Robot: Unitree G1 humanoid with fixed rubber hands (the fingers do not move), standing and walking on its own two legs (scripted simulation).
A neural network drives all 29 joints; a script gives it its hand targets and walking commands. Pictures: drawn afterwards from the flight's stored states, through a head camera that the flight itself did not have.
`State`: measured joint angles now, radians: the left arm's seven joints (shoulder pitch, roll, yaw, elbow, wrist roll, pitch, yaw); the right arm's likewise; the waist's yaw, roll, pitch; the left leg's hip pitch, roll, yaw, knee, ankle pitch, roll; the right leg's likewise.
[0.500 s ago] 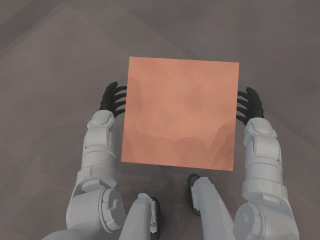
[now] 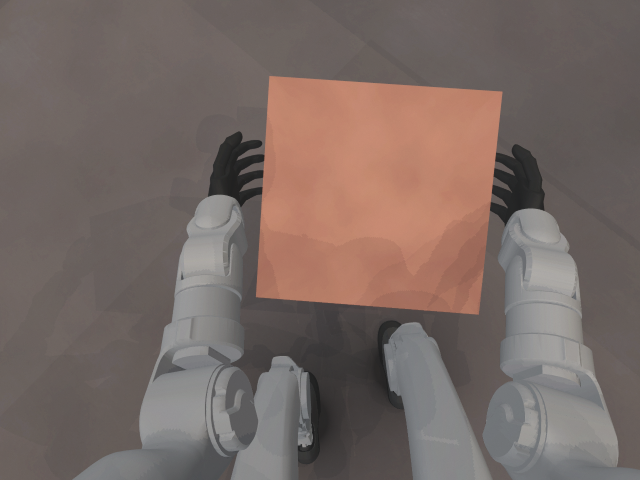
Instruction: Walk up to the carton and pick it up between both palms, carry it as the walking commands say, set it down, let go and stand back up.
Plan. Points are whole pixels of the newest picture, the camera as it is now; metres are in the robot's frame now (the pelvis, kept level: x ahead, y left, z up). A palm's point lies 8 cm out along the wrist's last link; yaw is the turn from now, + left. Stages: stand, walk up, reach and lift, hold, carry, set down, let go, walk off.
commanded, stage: set down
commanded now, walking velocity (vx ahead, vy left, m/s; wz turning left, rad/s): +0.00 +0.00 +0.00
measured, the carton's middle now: (367, 200) +0.45 -0.09 -0.17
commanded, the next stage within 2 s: none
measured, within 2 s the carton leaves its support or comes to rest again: neither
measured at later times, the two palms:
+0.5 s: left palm (248, 192) +0.49 +0.08 -0.15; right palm (498, 212) +0.40 -0.27 -0.17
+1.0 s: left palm (268, 193) +0.51 +0.07 -0.24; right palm (483, 211) +0.42 -0.28 -0.26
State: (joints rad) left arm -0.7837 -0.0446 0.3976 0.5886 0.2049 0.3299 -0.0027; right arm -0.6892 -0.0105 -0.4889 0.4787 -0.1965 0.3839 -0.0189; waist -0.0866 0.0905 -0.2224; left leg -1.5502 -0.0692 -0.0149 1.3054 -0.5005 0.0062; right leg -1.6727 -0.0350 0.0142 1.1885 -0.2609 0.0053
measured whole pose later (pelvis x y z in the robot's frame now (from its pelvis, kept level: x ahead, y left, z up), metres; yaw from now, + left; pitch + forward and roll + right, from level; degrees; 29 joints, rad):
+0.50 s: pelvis -0.02 +0.00 -0.07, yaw +2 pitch +49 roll +3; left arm -1.02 0.04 0.40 0.71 0.17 0.32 0.04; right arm -0.88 -0.08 -0.51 0.56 -0.19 0.39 0.02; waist -0.11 0.10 -0.22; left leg -1.87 -0.09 0.00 1.55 -0.54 0.00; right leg -2.00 -0.05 0.03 1.43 -0.29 0.01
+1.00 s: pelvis -0.04 -0.01 -0.14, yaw +3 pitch +51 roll +4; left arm -1.22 0.14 0.38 0.78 0.13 0.32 0.04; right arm -1.07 -0.14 -0.49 0.60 -0.16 0.40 -0.02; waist -0.12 0.10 -0.10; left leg -2.09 -0.09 -0.01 1.78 -0.58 -0.03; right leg -2.23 -0.04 0.02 1.64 -0.30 -0.02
